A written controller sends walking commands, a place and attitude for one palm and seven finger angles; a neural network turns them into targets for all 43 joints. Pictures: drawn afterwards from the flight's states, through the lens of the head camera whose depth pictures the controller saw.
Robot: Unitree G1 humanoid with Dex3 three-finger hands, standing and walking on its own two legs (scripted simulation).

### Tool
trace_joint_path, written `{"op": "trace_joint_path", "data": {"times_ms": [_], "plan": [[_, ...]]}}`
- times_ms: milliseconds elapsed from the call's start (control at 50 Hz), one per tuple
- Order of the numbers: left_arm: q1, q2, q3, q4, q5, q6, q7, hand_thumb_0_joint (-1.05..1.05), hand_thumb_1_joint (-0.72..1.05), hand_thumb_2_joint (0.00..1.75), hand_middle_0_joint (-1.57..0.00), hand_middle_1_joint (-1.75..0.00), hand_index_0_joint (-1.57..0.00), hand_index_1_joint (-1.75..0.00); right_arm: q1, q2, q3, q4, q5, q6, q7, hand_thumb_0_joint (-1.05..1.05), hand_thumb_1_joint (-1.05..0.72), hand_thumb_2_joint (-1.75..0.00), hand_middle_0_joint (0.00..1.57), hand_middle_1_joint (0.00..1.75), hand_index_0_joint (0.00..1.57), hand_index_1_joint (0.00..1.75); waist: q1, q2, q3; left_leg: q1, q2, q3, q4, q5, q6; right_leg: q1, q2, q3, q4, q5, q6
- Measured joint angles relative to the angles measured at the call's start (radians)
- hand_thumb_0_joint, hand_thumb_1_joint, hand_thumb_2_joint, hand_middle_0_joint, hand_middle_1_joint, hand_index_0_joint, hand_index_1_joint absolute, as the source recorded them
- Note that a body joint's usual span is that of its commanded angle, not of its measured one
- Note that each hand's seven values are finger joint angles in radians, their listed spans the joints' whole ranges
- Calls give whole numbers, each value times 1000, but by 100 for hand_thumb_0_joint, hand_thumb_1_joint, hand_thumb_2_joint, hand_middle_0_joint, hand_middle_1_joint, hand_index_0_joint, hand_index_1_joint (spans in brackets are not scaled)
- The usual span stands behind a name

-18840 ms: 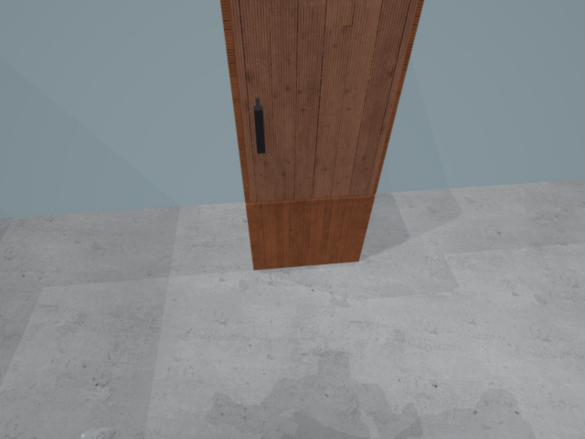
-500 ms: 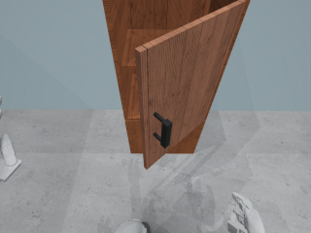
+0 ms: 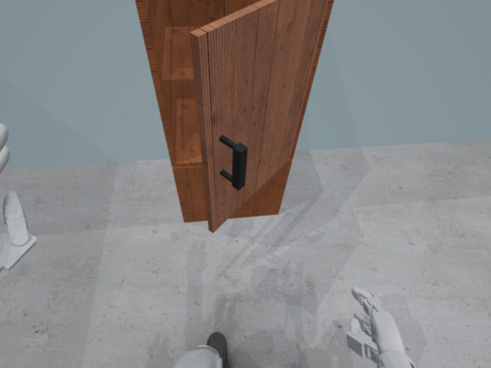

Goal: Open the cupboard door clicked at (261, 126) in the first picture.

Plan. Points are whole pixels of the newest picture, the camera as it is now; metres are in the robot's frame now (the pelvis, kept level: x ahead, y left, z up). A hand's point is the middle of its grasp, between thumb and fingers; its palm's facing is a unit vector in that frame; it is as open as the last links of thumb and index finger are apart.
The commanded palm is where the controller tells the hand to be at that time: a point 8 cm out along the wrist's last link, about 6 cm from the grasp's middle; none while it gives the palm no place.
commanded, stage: step back with the hand held close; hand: left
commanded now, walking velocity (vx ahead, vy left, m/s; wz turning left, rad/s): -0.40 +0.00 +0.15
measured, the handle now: (231, 163) +0.53 +0.08 -0.03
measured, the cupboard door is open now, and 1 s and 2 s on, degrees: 43 43 43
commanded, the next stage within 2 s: stop stepping back and stand still in 0.04 s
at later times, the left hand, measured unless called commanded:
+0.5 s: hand out of the picture +0.06 +0.27 +0.18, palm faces +0.58 -0.73 -0.36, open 7.4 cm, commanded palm +0.00 +0.30 +0.19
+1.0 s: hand out of the picture +0.04 +0.27 +0.17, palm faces +0.51 -0.74 -0.43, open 7.4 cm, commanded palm -0.02 +0.31 +0.19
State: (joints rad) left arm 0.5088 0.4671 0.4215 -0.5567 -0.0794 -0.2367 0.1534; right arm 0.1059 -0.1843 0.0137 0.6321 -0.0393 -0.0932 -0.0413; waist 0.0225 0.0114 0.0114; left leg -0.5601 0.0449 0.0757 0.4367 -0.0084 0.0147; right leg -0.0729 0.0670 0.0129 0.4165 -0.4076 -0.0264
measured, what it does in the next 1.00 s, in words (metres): walks backwards: left foot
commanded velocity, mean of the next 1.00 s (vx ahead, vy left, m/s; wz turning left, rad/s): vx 0.08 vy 0.01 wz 0.02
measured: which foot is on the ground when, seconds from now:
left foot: down 0.00-0.24, up 0.26-0.48, down 0.50-1.00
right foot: down 0.00-1.00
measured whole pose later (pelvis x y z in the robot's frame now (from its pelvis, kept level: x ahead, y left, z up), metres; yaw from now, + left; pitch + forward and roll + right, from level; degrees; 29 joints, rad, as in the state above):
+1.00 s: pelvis -0.13 +0.00 +0.00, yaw +6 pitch -2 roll +0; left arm 0.53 0.37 0.38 -0.49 -0.02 -0.21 0.17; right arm 0.25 -0.22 0.00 0.67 -0.02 -0.10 -0.06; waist -0.01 0.00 0.03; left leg -0.25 0.02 0.03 0.59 -0.31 0.02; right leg -0.29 0.02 -0.08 0.60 -0.29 -0.05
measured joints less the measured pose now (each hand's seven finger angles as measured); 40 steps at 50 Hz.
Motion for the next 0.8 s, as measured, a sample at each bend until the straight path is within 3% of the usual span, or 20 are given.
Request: {"op": "trace_joint_path", "data": {"times_ms": [40, 60, 100, 160, 200, 240, 280, 320, 360, 420, 480, 500, 520, 560, 700, 800], "plan": [[6, 1, -17, 0, 4, 2, -10, 2, 89, 90, -21, -31, -22, -30, 32, -8, -1, 22, 13, 9, -7, 1, -90, -90, 21, 30, 21, 30, -14, 6, -1, 17, -16, -33, 74, -68, -16, 16, 3, 1, 28, -9, 11], [22, 6, -14, -8, 3, 5, -15, 2, 89, 90, -21, -31, -22, -30, 55, -14, 2, 21, 18, 16, -13, 1, -90, -90, 21, 30, 21, 30, -17, 5, -11, 51, -20, -44, 73, -8, -14, 15, 4, 6, 53, -19, 14], [13, 25, -4, 0, -5, 12, -28, 2, 88, 90, -22, -31, -22, -30, 79, -15, -4, 23, 25, 21, -26, 1, -90, -90, 21, 30, 21, 30, -38, -11, -13, 77, -39, -45, 43, 33, 33, -22, -6, 3, 143, -33, 25], [-16, 48, 20, 35, -18, 23, -36, 2, 88, 90, -22, -31, -22, -30, 82, -14, -12, 23, 12, 11, -26, 1, -90, -90, 21, 30, 21, 30, -56, -20, 2, 105, -41, -47, -55, 84, 39, -128, 22, 29, 316, -137, 11], [2, 59, 37, 42, -23, 35, -30, 2, 89, 90, -22, -31, -22, -30, 88, -14, -17, 11, 8, 4, -21, 1, -90, -90, 21, 30, 21, 30, -71, -14, 3, 109, -37, -58, -108, 107, 23, -155, 38, 1, 314, -146, -5], [42, 60, 44, 31, -24, 49, -22, 2, 89, 90, -22, -31, -22, -30, 99, -18, -22, -10, 14, 2, -14, 1, -90, -90, 21, 30, 21, 30, -86, -10, -4, 77, -43, -61, -92, 34, -1, -140, 36, -37, 201, -107, -25], [93, 48, 31, 0, -9, 62, -19, 2, 89, 90, -22, -31, -22, -30, 114, -27, -32, -7, 18, 10, -8, 1, -90, -90, 21, 30, 21, 30, -83, -9, -12, 0, -65, -78, 149, -187, -42, -153, 18, -60, 172, 47, -50], [139, 21, 11, -15, 14, 66, -18, 2, 89, 90, -22, -31, -22, -30, 150, -29, -39, 23, 18, 28, -13, 1, -90, -90, 21, 30, 21, 30, -48, -29, -60, -54, -91, -85, 480, -271, -55, -169, -2, -46, 161, 81, -58], [136, -17, -6, 20, 34, 59, -8, 2, 88, 90, -22, -31, -22, -30, 188, -29, -37, 48, 21, 36, -32, 1, -90, -90, 21, 30, 21, 30, -17, -46, -100, -8, -80, -64, 578, -301, -50, -165, -17, -34, 117, 103, -50], [36, -68, -29, 118, 59, 52, 15, 2, 88, 90, -22, -31, -22, -30, 224, -36, -31, 71, 22, 10, -59, 1, -90, -90, 21, 30, 21, 30, 4, -52, -119, 160, -46, -48, 404, -364, -18, -167, -37, -48, 77, 142, -43], [-49, -120, -48, 168, 69, 55, 31, 2, 88, 90, -21, -31, -22, -30, 226, -64, -32, 69, 22, -19, -61, 1, -90, -90, 21, 30, 21, 30, -5, -13, -112, 343, -10, -66, 128, -351, 14, -188, -35, -89, 81, 154, -36], [-61, -129, -53, 166, 68, 54, 33, 2, 89, 90, -21, -31, -22, -30, 217, -71, -35, 65, 23, -26, -58, 1, -90, -90, 21, 30, 21, 30, -13, 4, -103, 379, 2, -77, 67, -332, 4, -199, -31, -104, 88, 156, -31], [-67, -129, -52, 164, 67, 53, 32, 2, 89, 90, -21, -31, -22, -30, 197, -66, -38, 68, 26, -25, -54, 1, -90, -90, 21, 30, 21, 30, -18, -4, -84, 387, -6, -76, 49, -317, -20, -200, -41, -104, 93, 160, -27], [-36, -117, -40, 141, 62, 51, 26, 2, 89, 90, -21, -31, -21, -30, 164, -53, -32, 53, 29, -25, -44, 1, -90, -90, 21, 30, 21, 30, -22, -20, -52, 399, -17, -57, 42, -300, -34, -196, -51, -85, 88, 178, -23], [39, -50, -13, 100, 63, 43, 15, 2, 89, 90, -21, -31, -22, -30, 152, -4, -7, -6, 33, -56, -34, 1, -90, -90, 21, 30, 21, 30, -41, -16, -35, 384, -25, -45, 91, -313, -22, -217, -52, -57, 151, 127, 8], [6, -72, -7, 146, 63, 51, 19, 2, 89, 90, -21, -31, -22, -30, 159, 9, 8, 18, 29, -42, -29, 1, -90, -90, 21, 30, 21, 30, -33, 14, -31, 359, -12, -68, 156, -349, -28, -214, -35, -74, 161, 156, -21]]}}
